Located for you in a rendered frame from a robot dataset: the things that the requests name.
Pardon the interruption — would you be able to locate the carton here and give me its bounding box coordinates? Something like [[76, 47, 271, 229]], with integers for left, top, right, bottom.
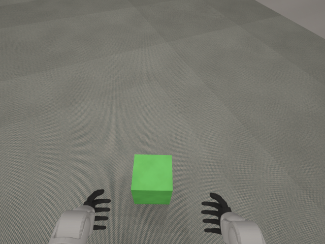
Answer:
[[131, 155, 173, 204]]

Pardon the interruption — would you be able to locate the robot left forearm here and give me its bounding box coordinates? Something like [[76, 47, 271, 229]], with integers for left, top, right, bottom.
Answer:
[[48, 205, 95, 244]]

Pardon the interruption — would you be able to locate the right robot hand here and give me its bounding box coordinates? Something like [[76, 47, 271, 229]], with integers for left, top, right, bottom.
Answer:
[[201, 193, 232, 235]]

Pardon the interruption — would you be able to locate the left robot hand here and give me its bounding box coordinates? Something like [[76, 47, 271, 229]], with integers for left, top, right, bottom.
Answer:
[[83, 189, 111, 230]]

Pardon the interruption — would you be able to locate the robot right forearm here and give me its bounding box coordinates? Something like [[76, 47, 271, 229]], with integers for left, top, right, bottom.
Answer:
[[220, 212, 266, 244]]

